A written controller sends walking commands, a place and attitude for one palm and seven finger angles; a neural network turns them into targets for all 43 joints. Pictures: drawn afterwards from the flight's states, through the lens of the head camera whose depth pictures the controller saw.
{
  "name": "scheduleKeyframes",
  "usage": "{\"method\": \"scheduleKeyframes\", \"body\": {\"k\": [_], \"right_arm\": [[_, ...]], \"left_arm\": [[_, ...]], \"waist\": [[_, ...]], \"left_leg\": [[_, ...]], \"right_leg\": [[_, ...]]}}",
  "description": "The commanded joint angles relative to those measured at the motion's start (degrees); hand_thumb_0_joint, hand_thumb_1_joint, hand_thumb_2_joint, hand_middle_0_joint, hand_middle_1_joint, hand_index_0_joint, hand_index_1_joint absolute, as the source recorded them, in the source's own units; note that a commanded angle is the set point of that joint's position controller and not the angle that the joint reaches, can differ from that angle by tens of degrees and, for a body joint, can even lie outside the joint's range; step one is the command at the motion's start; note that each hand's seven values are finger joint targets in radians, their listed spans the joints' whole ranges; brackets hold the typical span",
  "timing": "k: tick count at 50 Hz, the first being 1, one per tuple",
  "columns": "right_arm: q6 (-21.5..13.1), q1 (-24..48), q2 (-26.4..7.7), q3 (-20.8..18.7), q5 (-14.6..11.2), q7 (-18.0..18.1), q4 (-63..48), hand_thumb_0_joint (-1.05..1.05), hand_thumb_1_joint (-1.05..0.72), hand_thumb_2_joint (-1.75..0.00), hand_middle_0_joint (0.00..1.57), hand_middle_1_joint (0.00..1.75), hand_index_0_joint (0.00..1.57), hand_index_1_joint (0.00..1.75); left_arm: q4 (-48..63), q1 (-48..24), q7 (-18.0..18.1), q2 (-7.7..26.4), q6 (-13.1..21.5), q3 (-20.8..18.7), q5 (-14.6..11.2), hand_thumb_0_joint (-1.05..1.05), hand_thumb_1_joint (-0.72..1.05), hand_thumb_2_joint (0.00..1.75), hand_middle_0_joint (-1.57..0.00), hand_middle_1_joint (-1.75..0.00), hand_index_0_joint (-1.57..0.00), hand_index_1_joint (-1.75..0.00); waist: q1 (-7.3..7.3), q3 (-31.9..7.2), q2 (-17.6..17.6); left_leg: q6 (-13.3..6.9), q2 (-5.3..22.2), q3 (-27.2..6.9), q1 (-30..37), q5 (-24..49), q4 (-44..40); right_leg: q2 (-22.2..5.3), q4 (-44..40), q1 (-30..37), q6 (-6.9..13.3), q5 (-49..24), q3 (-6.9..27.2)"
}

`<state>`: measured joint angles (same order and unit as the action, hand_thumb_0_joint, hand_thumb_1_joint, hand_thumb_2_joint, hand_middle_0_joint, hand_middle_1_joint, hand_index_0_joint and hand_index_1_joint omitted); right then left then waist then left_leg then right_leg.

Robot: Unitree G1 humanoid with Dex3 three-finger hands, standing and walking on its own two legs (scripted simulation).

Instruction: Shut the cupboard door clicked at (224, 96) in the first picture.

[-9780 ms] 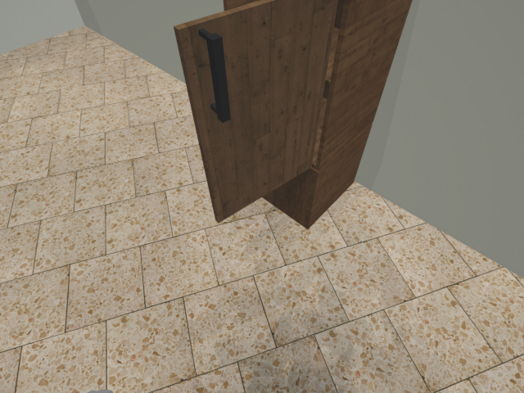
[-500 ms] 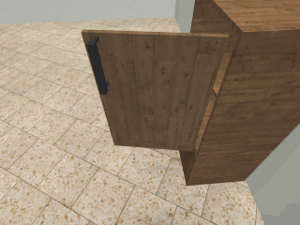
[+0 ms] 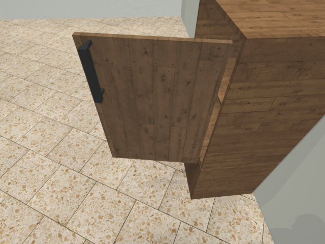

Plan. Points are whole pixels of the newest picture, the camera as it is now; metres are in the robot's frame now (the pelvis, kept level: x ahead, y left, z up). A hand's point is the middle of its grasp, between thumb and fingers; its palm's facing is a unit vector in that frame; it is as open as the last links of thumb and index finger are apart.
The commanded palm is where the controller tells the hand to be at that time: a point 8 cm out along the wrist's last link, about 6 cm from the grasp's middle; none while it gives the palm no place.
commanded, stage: come to a stop and stand still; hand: left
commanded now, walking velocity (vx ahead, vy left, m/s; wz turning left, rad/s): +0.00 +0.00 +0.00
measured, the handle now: (94, 73) +0.51 +0.22 +0.15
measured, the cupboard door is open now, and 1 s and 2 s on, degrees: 80 80 80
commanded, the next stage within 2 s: look again from close up in 0.52 s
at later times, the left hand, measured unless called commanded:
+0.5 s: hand out of the picture +0.02 +0.15 -0.17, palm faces +0.01 -0.98 -0.19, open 7.3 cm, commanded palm none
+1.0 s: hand out of the picture +0.02 +0.14 -0.17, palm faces +0.02 -0.98 -0.18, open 7.3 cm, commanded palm none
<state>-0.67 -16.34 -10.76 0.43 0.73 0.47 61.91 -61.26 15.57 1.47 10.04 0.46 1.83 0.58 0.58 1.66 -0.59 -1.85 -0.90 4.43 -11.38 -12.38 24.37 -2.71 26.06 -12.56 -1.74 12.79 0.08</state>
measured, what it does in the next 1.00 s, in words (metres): stands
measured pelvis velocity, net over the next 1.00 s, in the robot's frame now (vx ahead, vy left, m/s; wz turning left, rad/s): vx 0.02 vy -0.03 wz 0.01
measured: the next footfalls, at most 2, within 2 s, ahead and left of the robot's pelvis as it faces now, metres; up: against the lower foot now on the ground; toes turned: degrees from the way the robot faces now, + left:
none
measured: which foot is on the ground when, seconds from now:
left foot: down 0.00-1.00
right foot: down 0.00-1.00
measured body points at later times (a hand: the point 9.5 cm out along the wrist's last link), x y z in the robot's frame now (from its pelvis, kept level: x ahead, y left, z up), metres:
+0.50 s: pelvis +0.01 -0.02 +0.00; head +0.02 -0.02 +0.45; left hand +0.02 +0.20 -0.16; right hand +0.03 -0.25 -0.16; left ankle +0.01 +0.10 -0.74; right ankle +0.01 -0.14 -0.74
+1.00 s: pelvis +0.02 -0.03 +0.00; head +0.03 -0.02 +0.45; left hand +0.02 +0.20 -0.16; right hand +0.02 -0.24 -0.16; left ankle +0.01 +0.10 -0.74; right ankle +0.01 -0.14 -0.74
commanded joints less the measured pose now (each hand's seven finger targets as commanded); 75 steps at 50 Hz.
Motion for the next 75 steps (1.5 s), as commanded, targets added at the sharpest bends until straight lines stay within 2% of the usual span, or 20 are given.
{"method": "scheduleKeyframes", "body": {"k": [1,7,9,11,21,25,31,35,39,42,46,50,56,63,65,68,72,73,75], "right_arm": [[-1.16,-0.91,-5.58,-1.15,-0.29,0.52,-1.61,0.00,-0.90,-0.90,0.20,0.30,0.20,0.30],[-1.18,-1.13,-4.95,-0.95,-0.32,0.63,-0.19,0.00,-0.90,-0.90,0.20,0.30,0.20,0.30],[-1.13,-1.14,-4.70,-0.96,-0.32,0.68,0.11,0.00,-0.90,-0.90,0.20,0.30,0.20,0.30],[-1.01,-1.23,-4.36,-0.95,-0.36,0.74,0.47,0.00,-0.90,-0.90,0.20,0.30,0.20,0.30],[-0.98,-0.60,-3.76,-0.94,-0.35,0.85,1.24,0.00,-0.90,-0.90,0.20,0.30,0.20,0.30],[-1.00,-0.46,-3.82,-0.85,-0.32,0.91,1.48,0.00,-0.90,-0.90,0.20,0.30,0.20,0.30],[-0.96,-0.68,-3.44,-0.86,-0.38,1.06,1.74,0.00,-0.90,-0.90,0.20,0.30,0.20,0.30],[-1.15,-0.86,-3.70,-0.83,-0.28,1.14,1.78,0.00,-0.90,-0.90,0.20,0.30,0.20,0.30],[-1.22,-1.04,-3.49,-0.81,-0.29,1.22,1.84,0.00,-0.90,-0.90,0.20,0.30,0.20,0.30],[-1.13,-1.09,-3.42,-0.78,-0.31,1.26,2.03,0.00,-0.90,-0.90,0.20,0.30,0.20,0.30],[-1.12,-1.62,-3.01,-0.82,-0.32,1.29,2.22,0.00,-0.90,-0.90,0.20,0.30,0.20,0.30],[-1.15,-1.81,-3.16,-0.82,-0.20,1.23,2.22,0.00,-0.90,-0.90,0.20,0.30,0.20,0.30],[-1.07,-2.34,-2.64,-0.81,-0.27,1.27,2.26,0.00,-0.90,-0.90,0.20,0.30,0.20,0.30],[-1.35,-2.60,-2.80,-0.84,-0.22,1.33,2.28,0.00,-0.90,-0.90,0.20,0.30,0.20,0.30],[-1.13,-3.29,-2.60,-0.83,-0.12,1.25,2.44,0.00,-0.90,-0.90,0.20,0.30,0.20,0.30],[-0.52,-3.82,-2.49,-1.02,0.13,0.96,1.99,0.00,-0.90,-0.90,0.20,0.30,0.20,0.30],[0.39,-3.44,-2.01,-1.38,0.41,0.57,0.27,0.00,-0.90,-0.90,0.20,0.30,0.20,0.30],[0.47,-3.46,-1.89,-1.44,0.45,0.49,-0.04,0.00,-0.90,-0.90,0.20,0.30,0.20,0.30],[0.42,-3.93,-1.65,-1.67,0.49,0.40,-0.66,0.00,-0.90,-0.90,0.20,0.30,0.20,0.30]], "left_arm": [[1.19,3.00,0.51,6.69,0.90,-1.64,0.06,0.00,0.90,0.90,-0.20,-0.30,-0.20,-0.30],[0.72,2.45,0.64,6.05,0.99,-1.58,0.02,0.00,0.90,0.90,-0.20,-0.30,-0.20,-0.30],[0.52,2.53,0.68,5.99,1.12,-1.59,-0.04,0.00,0.90,0.90,-0.20,-0.30,-0.20,-0.30],[0.53,2.60,0.68,5.89,1.07,-1.62,0.01,0.00,0.90,0.90,-0.20,-0.30,-0.20,-0.30],[0.11,3.49,0.72,5.63,1.35,-1.79,0.04,0.00,0.90,0.90,-0.20,-0.30,-0.20,-0.30],[-0.34,3.80,0.69,5.34,1.38,-1.70,-0.05,0.00,0.90,0.90,-0.20,-0.30,-0.20,-0.30],[-0.50,4.44,0.69,5.08,1.37,-1.75,0.02,0.00,0.90,0.90,-0.20,-0.30,-0.20,-0.30],[-0.77,4.62,0.71,4.76,1.40,-1.80,0.00,0.00,0.90,0.90,-0.20,-0.30,-0.20,-0.30],[-0.81,4.81,0.74,4.76,1.44,-1.93,0.05,0.00,0.90,0.90,-0.20,-0.30,-0.20,-0.30],[-0.85,5.03,0.74,4.44,1.31,-1.89,0.09,0.00,0.90,0.90,-0.20,-0.30,-0.20,-0.30],[-0.76,5.14,0.75,4.37,1.27,-1.95,0.08,0.00,0.90,0.90,-0.20,-0.30,-0.20,-0.30],[-0.72,5.19,0.73,4.26,1.25,-1.98,0.04,0.00,0.90,0.90,-0.20,-0.30,-0.20,-0.30],[-0.48,5.25,0.68,4.26,1.17,-2.17,0.10,0.00,0.90,0.90,-0.20,-0.30,-0.20,-0.30],[-0.59,5.44,0.67,3.98,1.26,-2.24,0.05,0.00,0.90,0.90,-0.20,-0.30,-0.20,-0.30],[-0.62,5.70,0.73,4.03,1.33,-2.43,0.13,0.00,0.90,0.90,-0.20,-0.30,-0.20,-0.30],[-0.38,6.53,0.69,4.84,1.03,-3.15,0.44,0.00,0.90,0.90,-0.20,-0.30,-0.20,-0.30],[0.23,7.64,0.64,6.80,0.45,-4.53,0.56,0.00,0.90,0.90,-0.20,-0.30,-0.20,-0.30],[0.37,7.91,0.64,7.25,0.34,-4.88,0.56,0.00,0.90,0.90,-0.20,-0.30,-0.20,-0.30],[0.97,7.57,0.69,7.72,0.33,-5.49,0.65,0.00,0.90,0.90,-0.20,-0.30,-0.20,-0.30]], "waist": [[-0.79,0.80,0.32],[-0.80,1.20,0.19],[-0.71,0.68,-0.92],[-0.73,1.75,-1.54],[-0.78,1.05,-0.74],[-0.78,0.85,0.66],[-0.85,1.72,0.04],[-0.78,0.55,0.90],[-0.89,0.65,-0.04],[-1.01,2.18,0.22],[-1.06,2.32,-0.51],[-1.04,1.89,0.77],[-1.14,3.19,0.02],[-1.16,1.30,0.59],[-1.24,0.81,0.23],[-1.67,2.58,-0.54],[-2.31,6.11,-5.28],[-2.43,6.04,-6.48],[-2.19,5.77,-7.32]], "left_leg": [[0.33,6.14,-6.83,-0.84,1.81,-6.01],[0.57,6.18,-6.50,-0.81,3.81,-5.85],[0.65,6.16,-6.36,0.10,4.43,-5.43],[0.68,6.31,-6.10,-0.05,4.07,-5.69],[0.95,6.21,-5.57,1.39,5.63,-5.41],[1.11,6.26,-5.57,1.69,5.38,-5.56],[1.11,6.43,-5.37,1.63,5.30,-5.65],[1.15,6.57,-5.53,2.23,6.60,-5.68],[1.11,6.60,-5.57,2.05,7.08,-5.56],[1.14,6.55,-5.47,1.47,6.22,-5.82],[1.01,6.65,-5.57,1.75,6.16,-6.06],[1.09,6.52,-5.75,1.67,5.77,-6.25],[1.05,6.47,-5.71,0.82,4.59,-6.44],[0.94,6.53,-5.96,1.53,6.23,-6.05],[1.02,5.86,-5.60,1.07,4.78,-5.34],[0.99,4.51,-4.53,-1.51,-1.02,-3.68],[1.50,1.94,-2.11,-6.96,-6.70,1.69],[1.54,1.72,-1.48,-7.30,-6.96,3.81],[1.54,1.75,-1.35,-7.08,-6.27,5.50]], "right_leg": [[-3.62,-4.91,0.32,2.98,-2.25,3.97],[-3.63,-5.08,0.83,3.02,-4.16,4.14],[-3.62,-5.21,0.85,3.03,-4.87,4.31],[-3.50,-5.58,0.45,3.06,-4.60,4.17],[-3.55,-6.32,1.21,3.27,-6.88,4.33],[-3.54,-6.55,1.17,3.33,-6.50,4.45],[-3.34,-6.93,1.29,3.36,-6.91,4.20],[-3.36,-6.37,1.89,3.38,-7.93,4.12],[-3.40,-6.34,2.43,3.44,-8.83,3.92],[-3.31,-6.69,1.73,3.41,-7.67,3.85],[-3.18,-6.80,1.77,3.40,-7.09,3.64],[-3.19,-6.80,1.67,3.43,-6.12,3.81],[-3.04,-7.22,1.40,3.41,-4.75,3.42],[-3.18,-6.36,2.00,3.46,-6.00,3.26],[-3.67,-6.50,2.80,3.89,-4.65,3.67],[-4.73,-6.70,1.73,4.98,3.07,5.06],[-8.84,-10.71,0.63,7.58,13.48,10.87],[-10.35,-11.82,0.35,8.36,14.81,12.39],[-11.91,-11.47,-0.11,9.38,12.36,13.38]]}}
